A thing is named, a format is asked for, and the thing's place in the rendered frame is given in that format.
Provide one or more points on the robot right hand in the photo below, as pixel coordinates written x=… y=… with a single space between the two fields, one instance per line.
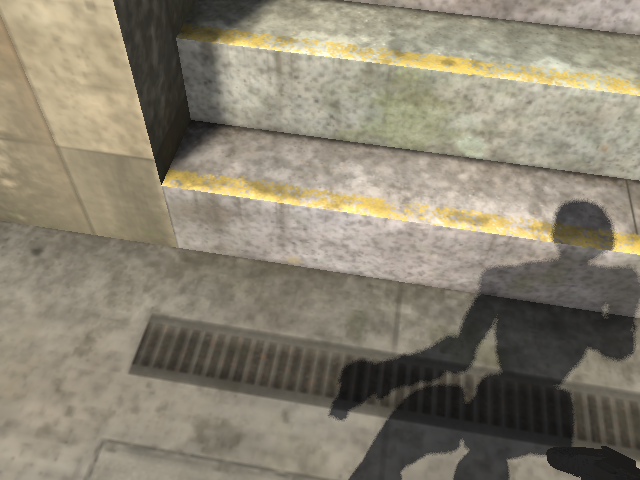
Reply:
x=593 y=464

